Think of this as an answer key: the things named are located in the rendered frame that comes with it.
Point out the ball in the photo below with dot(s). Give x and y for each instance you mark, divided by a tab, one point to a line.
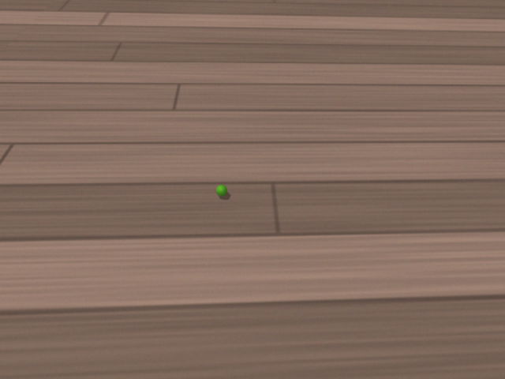
221	190

